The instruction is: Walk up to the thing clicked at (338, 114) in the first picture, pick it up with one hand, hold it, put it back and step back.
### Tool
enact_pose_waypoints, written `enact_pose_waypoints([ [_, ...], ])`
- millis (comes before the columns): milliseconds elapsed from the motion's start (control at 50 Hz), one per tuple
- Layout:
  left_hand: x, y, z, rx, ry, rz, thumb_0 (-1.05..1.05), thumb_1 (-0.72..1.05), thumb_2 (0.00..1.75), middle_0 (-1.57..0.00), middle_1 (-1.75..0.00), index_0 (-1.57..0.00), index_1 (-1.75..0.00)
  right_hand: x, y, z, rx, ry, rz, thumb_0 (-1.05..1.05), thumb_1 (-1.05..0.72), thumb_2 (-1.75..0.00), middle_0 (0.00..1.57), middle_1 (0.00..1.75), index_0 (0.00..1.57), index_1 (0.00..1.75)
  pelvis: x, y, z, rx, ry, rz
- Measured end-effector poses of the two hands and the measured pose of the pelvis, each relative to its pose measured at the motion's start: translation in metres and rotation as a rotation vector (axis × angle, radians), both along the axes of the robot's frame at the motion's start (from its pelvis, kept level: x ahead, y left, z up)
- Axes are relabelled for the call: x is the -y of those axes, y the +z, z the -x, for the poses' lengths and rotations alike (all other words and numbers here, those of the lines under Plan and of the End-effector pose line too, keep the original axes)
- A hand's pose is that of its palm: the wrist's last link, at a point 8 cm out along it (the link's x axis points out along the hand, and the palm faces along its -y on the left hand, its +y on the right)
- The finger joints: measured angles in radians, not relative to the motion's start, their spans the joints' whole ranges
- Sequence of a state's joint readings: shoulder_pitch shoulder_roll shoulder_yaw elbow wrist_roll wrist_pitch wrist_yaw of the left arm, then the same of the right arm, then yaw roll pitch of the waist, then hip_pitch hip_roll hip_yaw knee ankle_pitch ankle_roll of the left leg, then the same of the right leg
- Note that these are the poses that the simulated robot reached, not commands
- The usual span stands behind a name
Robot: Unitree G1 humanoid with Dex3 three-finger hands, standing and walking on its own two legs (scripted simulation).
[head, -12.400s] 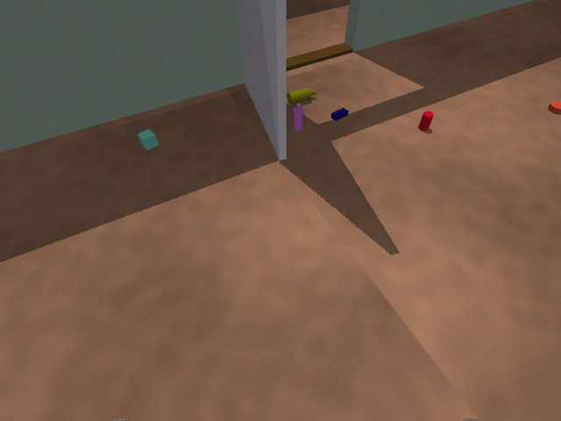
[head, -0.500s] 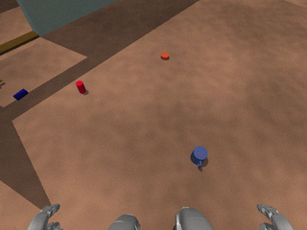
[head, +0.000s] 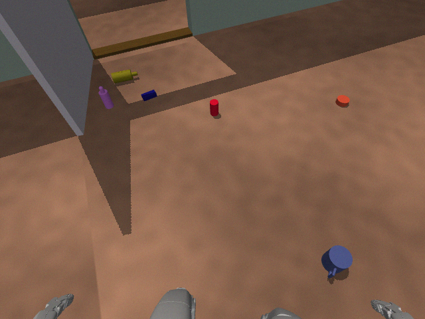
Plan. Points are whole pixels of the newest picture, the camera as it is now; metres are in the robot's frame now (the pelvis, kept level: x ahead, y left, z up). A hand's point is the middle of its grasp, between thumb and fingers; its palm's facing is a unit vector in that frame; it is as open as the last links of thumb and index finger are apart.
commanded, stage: walk up
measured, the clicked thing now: (149, 95) +1.47 +0.56 -0.75
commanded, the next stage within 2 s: stand in 1.72 s
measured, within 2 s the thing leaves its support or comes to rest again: neither
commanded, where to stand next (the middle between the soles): +0.10 +0.03 m, yaw +30 degrees
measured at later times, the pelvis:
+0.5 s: pelvis +0.02 +0.00 -0.02, yaw +17 degrees
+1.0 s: pelvis +0.01 +0.02 -0.01, yaw +29 degrees
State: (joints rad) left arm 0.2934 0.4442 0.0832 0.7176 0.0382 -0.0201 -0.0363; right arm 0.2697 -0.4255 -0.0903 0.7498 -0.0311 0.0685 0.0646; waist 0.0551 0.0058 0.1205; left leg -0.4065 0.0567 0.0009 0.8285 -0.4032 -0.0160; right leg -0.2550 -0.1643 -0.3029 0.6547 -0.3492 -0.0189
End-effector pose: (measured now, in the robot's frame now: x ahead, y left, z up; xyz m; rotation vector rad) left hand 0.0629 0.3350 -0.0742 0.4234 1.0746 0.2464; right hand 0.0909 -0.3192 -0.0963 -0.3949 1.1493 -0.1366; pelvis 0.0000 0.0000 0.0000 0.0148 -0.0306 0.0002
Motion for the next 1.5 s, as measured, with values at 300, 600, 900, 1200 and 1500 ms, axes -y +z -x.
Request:
enact_pose_waypoints([
  [300,-0.014,-0.037,0.029,-0.017,0.183,0.101,0.01,0.91,0.9,-0.2,-0.3,-0.21,-0.3,-0.044,0.021,-0.077,0.099,0.178,0.073,0.01,-0.9,-0.9,0.21,0.3,0.21,0.3,-0.024,-0.005,-0.02,-0.01,0.199,0.013],
  [600,0.012,0.006,0.083,0.023,0.356,-0.039,0.01,0.9,0.89,-0.21,-0.3,-0.21,-0.3,-0.059,-0.022,-0.129,0.059,0.358,-0.048,0.01,-0.9,-0.9,0.2,0.3,0.21,0.3,0.006,-0.004,-0.015,0.009,0.364,-0.027],
  [900,-0.007,-0.04,0.164,-0.068,0.547,0.066,0.01,0.9,0.9,-0.2,-0.3,-0.21,-0.3,-0.086,-0.004,-0.125,0.026,0.445,0.069,0.01,-0.9,-0.9,0.2,0.3,0.21,0.3,-0.023,-0.013,-0.011,0.011,0.472,-0.025],
  [1200,0.039,-0.049,0.161,-0.086,0.589,0.148,0.01,0.9,0.89,-0.21,-0.3,-0.21,-0.3,-0.121,-0.01,-0.172,0.072,0.504,0.0,0.01,-0.9,-0.9,0.21,0.3,0.21,0.3,-0.013,-0.009,-0.019,0.013,0.541,0.017],
  [1500,0.007,-0.03,0.136,-0.009,0.623,0.113,0.01,0.9,0.9,-0.2,-0.3,-0.21,-0.3,-0.138,-0.009,-0.168,-0.011,0.534,-0.013,0.01,-0.9,-0.9,0.21,0.3,0.21,0.3,-0.019,0.005,-0.023,0.012,0.579,0.024],
])
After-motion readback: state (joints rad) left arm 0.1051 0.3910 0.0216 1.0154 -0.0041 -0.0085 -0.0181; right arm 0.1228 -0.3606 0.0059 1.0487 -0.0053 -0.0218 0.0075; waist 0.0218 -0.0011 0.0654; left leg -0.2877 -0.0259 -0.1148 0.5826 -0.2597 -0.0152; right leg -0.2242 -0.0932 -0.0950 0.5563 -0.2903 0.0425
